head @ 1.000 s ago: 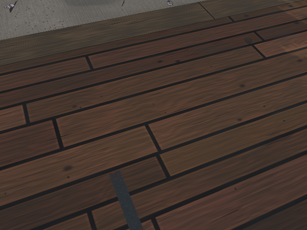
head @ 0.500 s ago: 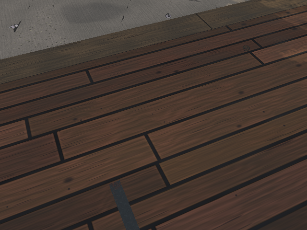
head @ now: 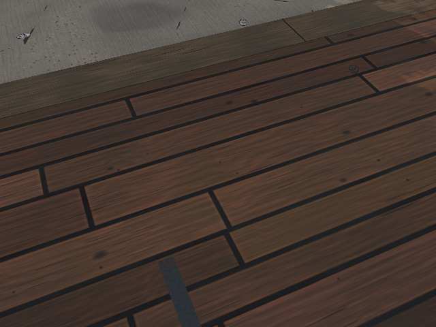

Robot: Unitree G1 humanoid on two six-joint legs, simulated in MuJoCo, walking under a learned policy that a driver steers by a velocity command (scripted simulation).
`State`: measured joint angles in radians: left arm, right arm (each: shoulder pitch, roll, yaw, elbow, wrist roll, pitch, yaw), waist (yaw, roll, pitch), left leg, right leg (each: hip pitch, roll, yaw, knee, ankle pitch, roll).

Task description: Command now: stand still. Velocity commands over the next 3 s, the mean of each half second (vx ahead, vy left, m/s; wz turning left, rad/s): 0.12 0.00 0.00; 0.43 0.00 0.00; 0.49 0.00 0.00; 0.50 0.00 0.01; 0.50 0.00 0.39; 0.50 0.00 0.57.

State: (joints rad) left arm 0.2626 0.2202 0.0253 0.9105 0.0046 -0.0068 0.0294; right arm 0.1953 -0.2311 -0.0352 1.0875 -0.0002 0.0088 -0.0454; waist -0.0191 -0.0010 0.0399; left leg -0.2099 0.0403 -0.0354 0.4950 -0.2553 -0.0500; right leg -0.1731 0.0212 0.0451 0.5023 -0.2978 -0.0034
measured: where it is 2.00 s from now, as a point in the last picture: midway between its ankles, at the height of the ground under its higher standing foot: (217, 232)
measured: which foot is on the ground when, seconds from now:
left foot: down 0.00-0.92, up 0.94-1.00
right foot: down 0.00-0.46, up 0.48-0.88, down 0.90-1.00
